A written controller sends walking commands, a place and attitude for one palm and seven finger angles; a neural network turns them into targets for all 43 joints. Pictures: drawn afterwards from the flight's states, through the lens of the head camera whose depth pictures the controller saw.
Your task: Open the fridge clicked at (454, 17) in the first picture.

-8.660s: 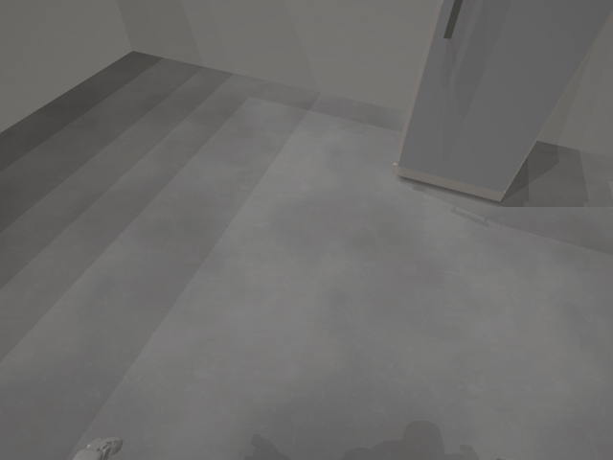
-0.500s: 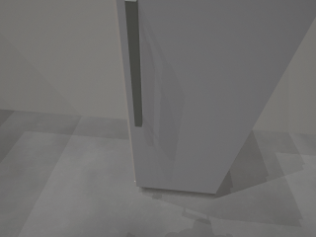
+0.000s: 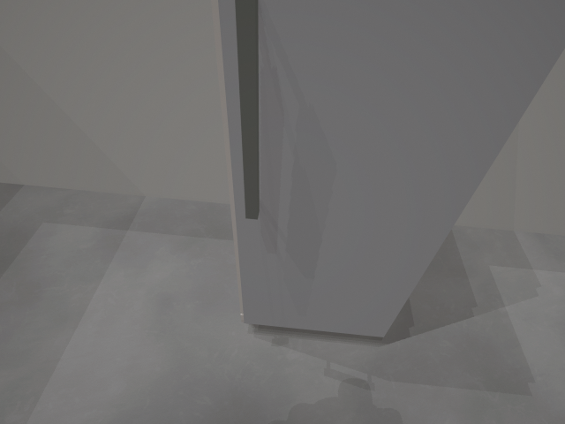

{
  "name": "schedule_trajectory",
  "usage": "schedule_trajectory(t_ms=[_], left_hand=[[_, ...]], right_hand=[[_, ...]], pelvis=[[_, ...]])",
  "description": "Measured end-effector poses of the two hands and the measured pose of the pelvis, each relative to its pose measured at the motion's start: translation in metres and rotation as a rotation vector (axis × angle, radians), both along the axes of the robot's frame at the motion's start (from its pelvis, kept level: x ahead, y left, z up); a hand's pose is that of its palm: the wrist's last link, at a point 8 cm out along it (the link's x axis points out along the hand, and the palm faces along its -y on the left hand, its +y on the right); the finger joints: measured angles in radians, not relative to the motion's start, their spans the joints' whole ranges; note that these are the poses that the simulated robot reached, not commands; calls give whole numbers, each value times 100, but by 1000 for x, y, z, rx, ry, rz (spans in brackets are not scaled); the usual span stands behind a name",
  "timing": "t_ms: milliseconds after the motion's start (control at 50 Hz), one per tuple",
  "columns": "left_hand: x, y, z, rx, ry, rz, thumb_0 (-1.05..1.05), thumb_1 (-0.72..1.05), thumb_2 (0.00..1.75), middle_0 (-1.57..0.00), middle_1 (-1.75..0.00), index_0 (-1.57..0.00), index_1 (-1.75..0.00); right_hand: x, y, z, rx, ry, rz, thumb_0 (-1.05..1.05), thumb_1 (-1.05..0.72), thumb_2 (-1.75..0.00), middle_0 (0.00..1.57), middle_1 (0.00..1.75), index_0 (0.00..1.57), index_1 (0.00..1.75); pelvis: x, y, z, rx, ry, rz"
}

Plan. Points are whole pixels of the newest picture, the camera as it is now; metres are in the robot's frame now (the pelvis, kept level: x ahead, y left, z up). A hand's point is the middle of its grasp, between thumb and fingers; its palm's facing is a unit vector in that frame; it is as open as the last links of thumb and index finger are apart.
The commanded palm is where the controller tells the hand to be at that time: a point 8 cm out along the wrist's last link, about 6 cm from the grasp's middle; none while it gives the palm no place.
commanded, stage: look again from close up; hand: left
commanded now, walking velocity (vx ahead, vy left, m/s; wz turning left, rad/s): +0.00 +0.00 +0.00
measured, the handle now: (252, 124) +0.55 +0.09 +0.15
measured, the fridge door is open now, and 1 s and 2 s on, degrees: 0 0 0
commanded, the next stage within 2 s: none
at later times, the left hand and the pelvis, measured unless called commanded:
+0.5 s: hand out of the picture -0.04 +0.16 -0.18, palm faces +0.02 -0.99 -0.16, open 7.3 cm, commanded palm none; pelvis -0.01 +0.00 +0.00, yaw -1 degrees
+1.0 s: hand out of the picture -0.04 +0.15 -0.18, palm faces +0.02 -0.99 -0.16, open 7.3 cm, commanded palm none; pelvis -0.01 -0.01 +0.00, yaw -1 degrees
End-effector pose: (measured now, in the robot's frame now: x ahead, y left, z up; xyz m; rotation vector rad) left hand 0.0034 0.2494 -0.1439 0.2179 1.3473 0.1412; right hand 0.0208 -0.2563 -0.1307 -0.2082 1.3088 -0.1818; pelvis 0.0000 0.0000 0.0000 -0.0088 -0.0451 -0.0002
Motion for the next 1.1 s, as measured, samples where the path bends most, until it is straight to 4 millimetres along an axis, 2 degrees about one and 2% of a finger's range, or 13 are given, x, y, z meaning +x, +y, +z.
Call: schedule_trajectory(t_ms=[260, 580, 820, 1100], left_hand=[[-29, -28, -6, -54, 55, 35, 1, 91, 90, -20, -30, -20, -30], [-51, -46, -8, -79, 86, 64, 1, 91, 90, -20, -30, -20, -30], [-54, -49, -8, -77, 90, 68, 1, 91, 90, -20, -30, -20, -30], [-46, -55, -8, -84, 79, 66, 1, 91, 90, -20, -30, -20, -30]], right_hand=[[-17, 33, -11, 72, 25, -37, 1, -91, -90, 20, 30, 20, 30], [-48, 42, -17, 99, 75, -82, 1, -91, -90, 20, 30, 20, 30], [-57, 42, -19, 104, 88, -96, 0, -91, -90, 20, 30, 20, 30], [-51, 40, -18, 107, 81, -95, 0, -91, -90, 20, 30, 20, 30]], pelvis=[[-3, 2, -1, 1, 5, -7], [-8, -1, -3, 1, 9, -13], [-10, -4, -4, 1, 20, -20], [-7, -8, -4, 1, 25, -22]])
